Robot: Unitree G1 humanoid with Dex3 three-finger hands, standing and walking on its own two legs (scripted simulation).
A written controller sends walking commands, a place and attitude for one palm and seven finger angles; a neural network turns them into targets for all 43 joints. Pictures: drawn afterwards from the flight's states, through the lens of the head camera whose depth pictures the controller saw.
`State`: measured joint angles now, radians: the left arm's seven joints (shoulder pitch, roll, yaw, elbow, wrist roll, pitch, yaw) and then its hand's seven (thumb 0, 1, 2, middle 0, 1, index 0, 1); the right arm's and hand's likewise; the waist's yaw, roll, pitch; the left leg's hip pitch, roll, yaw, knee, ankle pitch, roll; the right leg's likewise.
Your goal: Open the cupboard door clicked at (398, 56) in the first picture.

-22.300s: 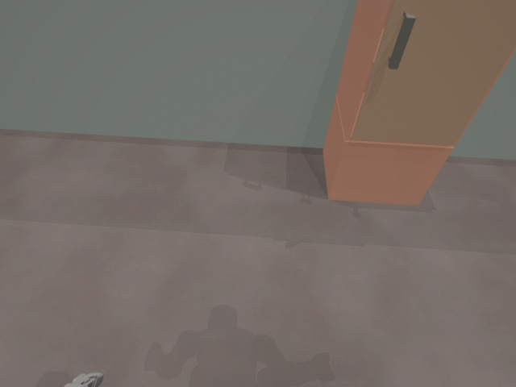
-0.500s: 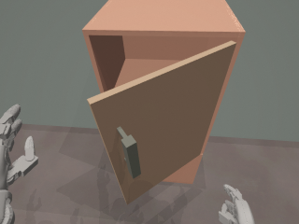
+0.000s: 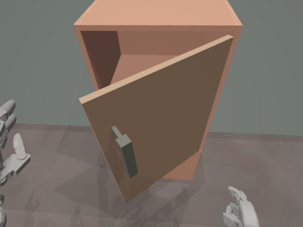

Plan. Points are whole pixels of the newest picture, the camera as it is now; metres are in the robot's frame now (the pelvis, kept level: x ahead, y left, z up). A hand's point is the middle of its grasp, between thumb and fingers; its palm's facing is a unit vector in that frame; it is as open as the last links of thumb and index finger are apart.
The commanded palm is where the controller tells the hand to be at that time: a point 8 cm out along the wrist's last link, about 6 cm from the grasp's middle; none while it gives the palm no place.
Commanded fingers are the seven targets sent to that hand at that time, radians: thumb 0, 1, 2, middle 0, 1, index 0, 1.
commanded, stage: step back with the hand held close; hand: left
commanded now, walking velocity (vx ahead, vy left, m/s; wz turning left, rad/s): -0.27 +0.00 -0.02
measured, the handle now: (123, 152) +0.28 +0.10 +0.07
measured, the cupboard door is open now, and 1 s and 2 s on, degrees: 40 40 40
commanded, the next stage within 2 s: stop stepping back and stand still in 0.76 s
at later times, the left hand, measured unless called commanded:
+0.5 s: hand out of the picture +0.10 +0.31 +0.16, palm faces +0.39 -0.77 -0.50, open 7.4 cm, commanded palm +0.03 +0.35 +0.18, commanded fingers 0.00 0.90 0.90 -0.20 -0.30 -0.20 -0.30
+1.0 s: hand out of the picture -0.11 +0.35 +0.18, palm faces +0.54 -0.72 -0.45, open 7.4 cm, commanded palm -0.16 +0.39 +0.18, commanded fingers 0.00 0.90 0.90 -0.20 -0.30 -0.20 -0.30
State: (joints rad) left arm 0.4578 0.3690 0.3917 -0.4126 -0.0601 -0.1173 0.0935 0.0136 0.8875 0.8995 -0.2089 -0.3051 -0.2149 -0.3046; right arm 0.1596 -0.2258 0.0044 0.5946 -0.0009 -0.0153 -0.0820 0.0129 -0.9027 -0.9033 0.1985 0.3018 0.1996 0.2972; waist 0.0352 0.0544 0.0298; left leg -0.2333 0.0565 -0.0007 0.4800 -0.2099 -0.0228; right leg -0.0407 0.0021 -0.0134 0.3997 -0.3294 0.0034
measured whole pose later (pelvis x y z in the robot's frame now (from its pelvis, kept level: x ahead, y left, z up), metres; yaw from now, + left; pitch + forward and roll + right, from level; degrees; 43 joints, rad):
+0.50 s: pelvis -0.10 +0.04 -0.01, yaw +1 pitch -1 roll -3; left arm 0.56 0.43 0.44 -0.54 -0.04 -0.18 0.14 0.01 0.89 0.90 -0.21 -0.31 -0.22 -0.30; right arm 0.20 -0.21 -0.01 0.53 0.01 -0.03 -0.08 0.01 -0.90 -0.90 0.20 0.30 0.20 0.30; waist -0.01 0.04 0.07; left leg -0.44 0.04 0.00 0.54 -0.11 0.03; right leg -0.28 0.02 0.02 0.54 -0.30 0.03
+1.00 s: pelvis -0.26 +0.07 -0.04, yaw +7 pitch -3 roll -3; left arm 0.52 0.48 0.49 -0.66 -0.08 -0.23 0.13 0.01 0.89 0.90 -0.21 -0.31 -0.22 -0.30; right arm 0.17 -0.19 -0.02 0.64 0.00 -0.09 -0.02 0.01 -0.90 -0.90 0.20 0.30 0.20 0.30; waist 0.02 0.01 0.03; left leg -0.74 0.01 0.05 0.98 -0.30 -0.05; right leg -0.25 0.07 -0.06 0.77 -0.48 -0.06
